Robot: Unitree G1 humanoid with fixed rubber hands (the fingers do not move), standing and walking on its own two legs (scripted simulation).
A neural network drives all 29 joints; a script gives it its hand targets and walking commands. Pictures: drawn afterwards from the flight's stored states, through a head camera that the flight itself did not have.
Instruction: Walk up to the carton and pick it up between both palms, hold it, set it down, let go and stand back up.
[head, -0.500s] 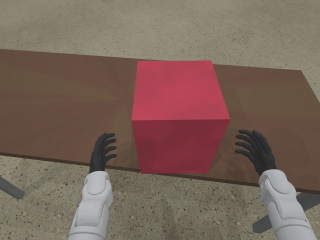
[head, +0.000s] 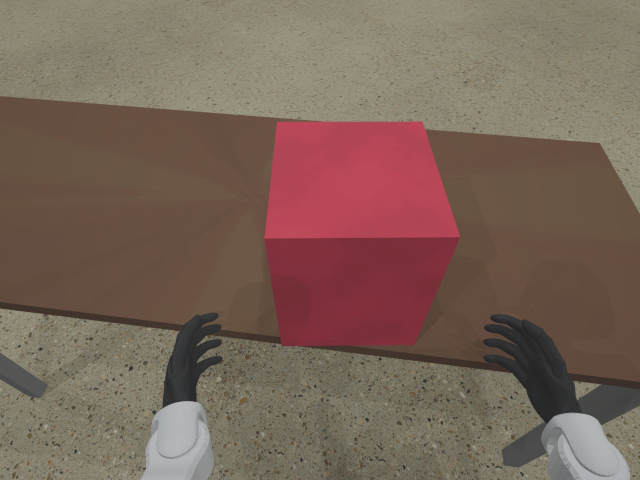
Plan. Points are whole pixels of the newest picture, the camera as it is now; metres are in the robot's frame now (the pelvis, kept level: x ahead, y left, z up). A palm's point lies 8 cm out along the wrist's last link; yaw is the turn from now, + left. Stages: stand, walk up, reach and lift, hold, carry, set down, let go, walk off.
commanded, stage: set down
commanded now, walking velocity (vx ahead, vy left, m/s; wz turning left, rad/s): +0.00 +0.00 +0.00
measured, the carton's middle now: (348, 238) +0.44 +0.01 +0.05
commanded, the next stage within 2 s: let go in 1.52 s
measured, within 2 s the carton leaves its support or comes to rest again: neither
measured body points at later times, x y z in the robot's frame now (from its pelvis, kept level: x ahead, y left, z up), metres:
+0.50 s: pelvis +0.01 +0.00 +0.00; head +0.05 +0.01 +0.45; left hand +0.24 +0.20 +0.01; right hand +0.26 -0.23 +0.01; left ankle +0.03 +0.12 -0.74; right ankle +0.05 -0.09 -0.74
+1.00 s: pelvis +0.02 +0.00 +0.00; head +0.06 +0.01 +0.45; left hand +0.22 +0.21 -0.03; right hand +0.24 -0.22 -0.03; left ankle +0.03 +0.12 -0.74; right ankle +0.05 -0.09 -0.74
